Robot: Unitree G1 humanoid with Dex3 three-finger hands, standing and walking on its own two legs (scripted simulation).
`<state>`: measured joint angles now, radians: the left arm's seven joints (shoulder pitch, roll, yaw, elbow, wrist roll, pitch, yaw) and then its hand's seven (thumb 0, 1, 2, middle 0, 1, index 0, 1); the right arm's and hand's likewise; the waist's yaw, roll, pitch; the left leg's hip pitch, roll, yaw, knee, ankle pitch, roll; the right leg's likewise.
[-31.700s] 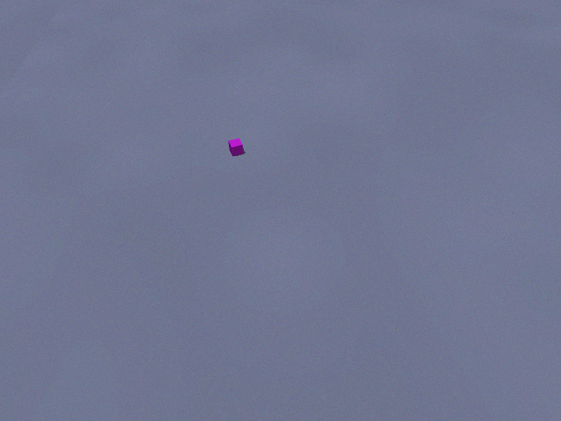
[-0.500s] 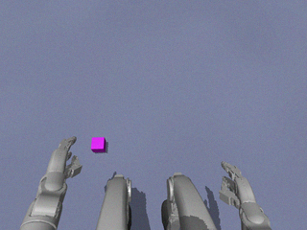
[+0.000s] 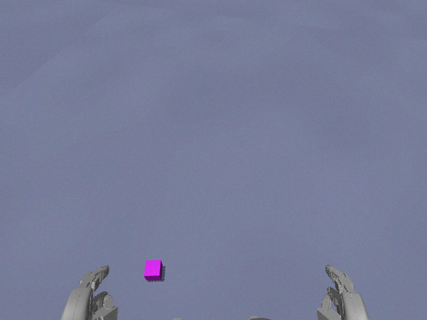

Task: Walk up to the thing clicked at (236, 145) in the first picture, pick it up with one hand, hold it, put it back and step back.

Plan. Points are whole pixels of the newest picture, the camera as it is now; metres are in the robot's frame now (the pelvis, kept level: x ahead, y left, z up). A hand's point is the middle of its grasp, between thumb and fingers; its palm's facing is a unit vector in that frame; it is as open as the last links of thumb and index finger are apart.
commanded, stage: home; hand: left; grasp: from above
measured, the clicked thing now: (153, 270) +0.44 +0.23 -0.68
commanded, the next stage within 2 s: none
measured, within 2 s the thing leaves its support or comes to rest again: neither
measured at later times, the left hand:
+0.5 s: hand (115, 316) +0.16 +0.18 -0.04, palm faces +0.05 -0.98 -0.20, open 7.4 cm
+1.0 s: hand out of the picture +0.15 +0.17 -0.04, palm faces +0.05 -0.98 -0.21, open 7.4 cm
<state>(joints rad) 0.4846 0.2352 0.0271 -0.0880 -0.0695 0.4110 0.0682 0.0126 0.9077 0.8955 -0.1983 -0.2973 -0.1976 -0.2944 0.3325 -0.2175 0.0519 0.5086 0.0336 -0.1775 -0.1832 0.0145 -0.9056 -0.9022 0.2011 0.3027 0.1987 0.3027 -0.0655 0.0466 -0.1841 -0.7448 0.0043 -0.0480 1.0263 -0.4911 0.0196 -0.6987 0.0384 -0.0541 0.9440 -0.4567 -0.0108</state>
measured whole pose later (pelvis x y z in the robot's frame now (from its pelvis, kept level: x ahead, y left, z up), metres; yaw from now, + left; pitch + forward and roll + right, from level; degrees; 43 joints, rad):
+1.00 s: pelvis +0.00 -0.01 +0.00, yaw +1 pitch +9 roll -2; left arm 0.50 0.24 0.02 -0.10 -0.05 0.42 0.02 0.01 0.91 0.90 -0.20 -0.30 -0.20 -0.30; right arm 0.31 -0.22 0.04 0.53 0.01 -0.24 -0.18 0.02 -0.91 -0.90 0.20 0.30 0.20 0.30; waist -0.04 0.04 -0.16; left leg -0.68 0.00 -0.05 0.99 -0.48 0.01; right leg -0.64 0.04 -0.06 0.93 -0.46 -0.02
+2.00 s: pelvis +0.00 +0.00 +0.00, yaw +1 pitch +9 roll -3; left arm 0.51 0.24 0.02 -0.12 -0.06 0.43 0.03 0.01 0.91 0.90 -0.20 -0.30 -0.20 -0.30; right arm 0.31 -0.22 0.04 0.52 0.01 -0.23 -0.18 0.02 -0.91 -0.90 0.20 0.30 0.20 0.30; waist -0.04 0.04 -0.17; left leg -0.68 0.00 -0.05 1.01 -0.49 0.01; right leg -0.64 0.03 -0.06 0.94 -0.46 -0.01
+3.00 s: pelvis -0.02 +0.00 +0.07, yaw +1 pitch -5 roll +0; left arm 0.18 0.29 0.03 1.16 0.04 0.00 0.03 0.01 0.91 0.90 -0.20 -0.30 -0.20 -0.30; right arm 0.17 -0.29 -0.03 1.12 -0.03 0.00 -0.02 0.01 -0.91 -0.90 0.20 0.30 0.20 0.30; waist 0.02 0.02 0.06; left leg -0.11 -0.04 -0.02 0.35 -0.16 0.02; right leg -0.11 -0.01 -0.02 0.37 -0.18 0.00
